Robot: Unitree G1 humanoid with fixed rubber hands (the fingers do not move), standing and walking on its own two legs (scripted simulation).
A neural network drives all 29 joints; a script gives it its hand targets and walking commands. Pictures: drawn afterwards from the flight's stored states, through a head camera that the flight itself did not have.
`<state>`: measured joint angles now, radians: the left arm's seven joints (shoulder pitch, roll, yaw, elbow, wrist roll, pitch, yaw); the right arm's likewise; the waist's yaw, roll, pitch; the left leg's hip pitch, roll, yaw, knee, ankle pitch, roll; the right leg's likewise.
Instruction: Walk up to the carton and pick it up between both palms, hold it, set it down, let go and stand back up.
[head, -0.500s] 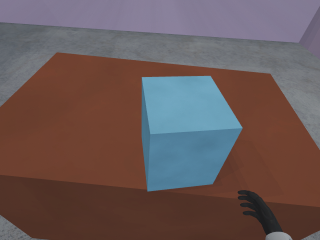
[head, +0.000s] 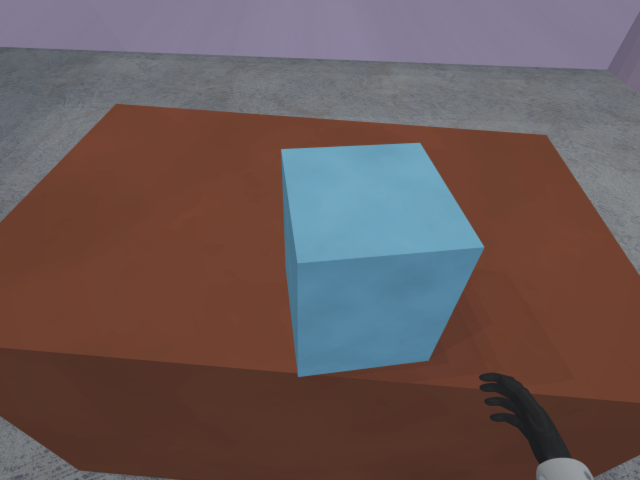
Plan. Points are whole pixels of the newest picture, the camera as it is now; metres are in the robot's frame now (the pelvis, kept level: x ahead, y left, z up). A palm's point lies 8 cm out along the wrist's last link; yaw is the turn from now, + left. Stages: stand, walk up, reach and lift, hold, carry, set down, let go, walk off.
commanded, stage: stand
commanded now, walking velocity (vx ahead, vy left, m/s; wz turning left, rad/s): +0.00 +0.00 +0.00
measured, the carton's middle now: (358, 260) +0.40 -0.02 +0.06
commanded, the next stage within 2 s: none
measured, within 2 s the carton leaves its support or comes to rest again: neither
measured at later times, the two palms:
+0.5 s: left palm out of the picture +0.05 +0.31 -0.11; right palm (542, 442) +0.19 -0.24 -0.01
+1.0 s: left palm out of the picture +0.05 +0.30 -0.11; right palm (542, 443) +0.19 -0.24 -0.01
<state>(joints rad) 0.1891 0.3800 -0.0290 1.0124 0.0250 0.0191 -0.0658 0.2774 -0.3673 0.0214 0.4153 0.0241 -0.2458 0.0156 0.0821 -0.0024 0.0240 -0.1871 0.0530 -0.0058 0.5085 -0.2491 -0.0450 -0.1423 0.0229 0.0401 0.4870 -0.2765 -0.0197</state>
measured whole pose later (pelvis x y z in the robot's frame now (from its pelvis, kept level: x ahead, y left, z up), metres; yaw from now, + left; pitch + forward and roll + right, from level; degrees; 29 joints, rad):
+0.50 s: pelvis -0.01 +0.00 +0.00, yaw +0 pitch -5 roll -1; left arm 0.14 0.39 -0.03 1.02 0.03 0.03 -0.07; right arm 0.25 -0.38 0.02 0.42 0.02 -0.23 0.01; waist 0.08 0.00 0.05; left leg -0.19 0.05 -0.01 0.51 -0.25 -0.04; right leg -0.14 0.02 0.04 0.49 -0.27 -0.02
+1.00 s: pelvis -0.01 +0.00 +0.00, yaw +0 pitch -5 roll +0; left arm 0.12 0.37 -0.03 1.02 0.03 0.04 -0.07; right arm 0.23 -0.39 0.02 0.41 0.02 -0.23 0.01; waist 0.08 0.02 0.06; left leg -0.19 0.05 -0.01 0.51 -0.25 -0.04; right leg -0.15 0.02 0.04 0.49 -0.26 -0.02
